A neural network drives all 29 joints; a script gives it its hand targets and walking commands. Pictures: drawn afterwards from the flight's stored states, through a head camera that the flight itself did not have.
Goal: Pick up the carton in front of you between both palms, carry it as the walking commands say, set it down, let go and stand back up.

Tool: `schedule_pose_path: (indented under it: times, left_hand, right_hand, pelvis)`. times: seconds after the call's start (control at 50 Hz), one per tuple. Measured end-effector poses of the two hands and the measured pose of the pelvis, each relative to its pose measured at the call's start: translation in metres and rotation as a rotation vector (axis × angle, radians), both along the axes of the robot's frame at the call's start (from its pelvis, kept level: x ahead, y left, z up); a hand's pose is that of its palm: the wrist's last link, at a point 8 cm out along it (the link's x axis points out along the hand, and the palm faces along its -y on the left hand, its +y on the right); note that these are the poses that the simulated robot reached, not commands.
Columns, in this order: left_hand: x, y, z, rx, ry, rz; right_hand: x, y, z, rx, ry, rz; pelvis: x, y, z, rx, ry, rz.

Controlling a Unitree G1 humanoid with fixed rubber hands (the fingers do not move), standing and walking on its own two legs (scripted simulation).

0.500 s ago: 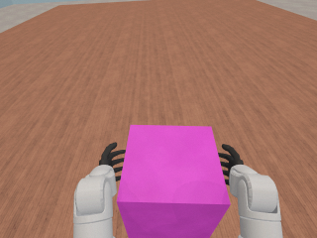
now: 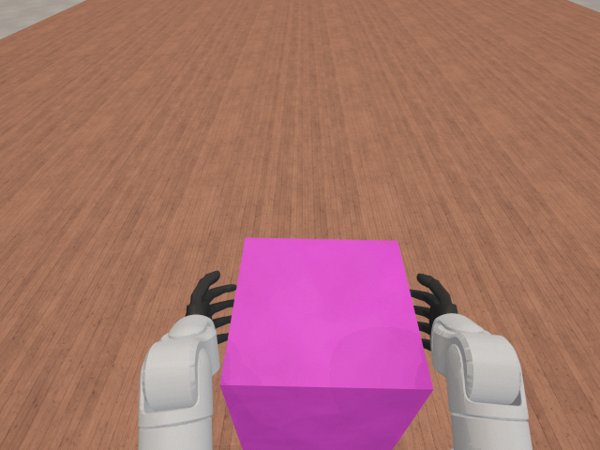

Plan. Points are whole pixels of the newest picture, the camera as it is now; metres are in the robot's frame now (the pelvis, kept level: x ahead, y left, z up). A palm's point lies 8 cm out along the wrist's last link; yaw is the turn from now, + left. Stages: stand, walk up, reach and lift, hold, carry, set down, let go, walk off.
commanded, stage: carry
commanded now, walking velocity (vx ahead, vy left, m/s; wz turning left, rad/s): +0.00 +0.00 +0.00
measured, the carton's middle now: (318, 350) +0.28 +0.00 +0.00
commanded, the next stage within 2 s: hold in 0.92 s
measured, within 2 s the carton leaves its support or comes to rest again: neither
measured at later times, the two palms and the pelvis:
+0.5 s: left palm (196, 375) +0.23 +0.16 +0.05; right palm (439, 374) +0.23 -0.14 +0.04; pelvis -0.06 +0.00 +0.00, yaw +0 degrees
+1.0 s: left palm (190, 384) +0.22 +0.16 +0.05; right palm (436, 384) +0.22 -0.14 +0.04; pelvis -0.07 +0.01 +0.01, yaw +3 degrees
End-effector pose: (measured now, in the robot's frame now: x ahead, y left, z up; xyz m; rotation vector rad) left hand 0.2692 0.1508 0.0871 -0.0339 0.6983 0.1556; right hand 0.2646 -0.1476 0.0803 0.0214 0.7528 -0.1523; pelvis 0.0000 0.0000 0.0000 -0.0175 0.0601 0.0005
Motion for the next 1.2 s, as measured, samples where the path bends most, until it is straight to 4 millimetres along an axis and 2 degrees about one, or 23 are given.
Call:
schedule_pose_path:
  times: [0.18,0.36,0.58,0.74,0.92,1.0,1.2]
  left_hand:
    - [-0.025,-0.001,-0.021,0.032,0.021,-0.023]
    - [-0.041,0.002,-0.03,0.05,0.002,-0.036]
    - [-0.036,0.007,-0.041,0.053,-0.038,-0.033]
    - [-0.034,0.007,-0.038,0.051,-0.084,-0.034]
    - [-0.042,0.008,-0.041,0.059,-0.057,-0.041]
    - [-0.049,0.012,-0.042,0.07,-0.046,-0.04]
    - [-0.073,0.036,-0.034,0.072,-0.041,0.128]
  right_hand:
    - [-0.026,-0.001,-0.021,-0.029,0.021,0.02]
    - [-0.041,0.003,-0.03,-0.062,0.001,0.046]
    - [-0.034,0.008,-0.04,-0.081,-0.039,0.06]
    - [-0.035,0.008,-0.038,-0.071,-0.085,0.045]
    - [-0.044,0.009,-0.043,-0.066,-0.057,0.044]
    - [-0.048,0.012,-0.043,-0.058,-0.053,0.062]
    - [-0.023,0.04,-0.037,-0.049,-0.06,0.222]
  pelvis:
    - [-0.022,-0.001,-0.002,0.0,-0.033,-0.002]
    - [-0.045,0.001,0.001,0.009,-0.045,0.0]
    - [-0.062,0.004,0.002,0.016,-0.048,0.001]
    - [-0.067,0.006,0.0,0.014,-0.044,0.003]
    - [-0.068,0.008,-0.001,0.013,-0.05,0.005]
    - [-0.068,0.007,0.006,0.006,-0.115,0.054]
    - [-0.066,-0.012,0.012,0.028,-0.157,0.162]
